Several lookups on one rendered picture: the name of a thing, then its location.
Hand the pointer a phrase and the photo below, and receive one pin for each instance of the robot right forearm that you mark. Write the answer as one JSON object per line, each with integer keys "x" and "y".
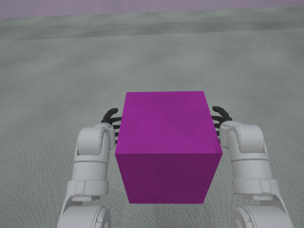
{"x": 253, "y": 178}

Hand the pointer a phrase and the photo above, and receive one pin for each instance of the right robot hand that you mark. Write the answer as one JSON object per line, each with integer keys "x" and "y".
{"x": 225, "y": 117}

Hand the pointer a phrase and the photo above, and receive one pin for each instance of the robot left upper arm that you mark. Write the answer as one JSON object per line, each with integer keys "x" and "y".
{"x": 86, "y": 216}

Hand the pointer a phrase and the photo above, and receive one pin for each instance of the robot left forearm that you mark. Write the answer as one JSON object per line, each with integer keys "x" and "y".
{"x": 89, "y": 174}

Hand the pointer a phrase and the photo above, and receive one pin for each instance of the robot right upper arm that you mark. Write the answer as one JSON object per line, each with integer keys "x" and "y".
{"x": 259, "y": 216}

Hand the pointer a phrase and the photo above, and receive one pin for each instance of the carton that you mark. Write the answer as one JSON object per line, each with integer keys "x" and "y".
{"x": 168, "y": 149}

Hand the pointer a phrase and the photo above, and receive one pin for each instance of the left robot hand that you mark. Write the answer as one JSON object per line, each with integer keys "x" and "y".
{"x": 109, "y": 120}

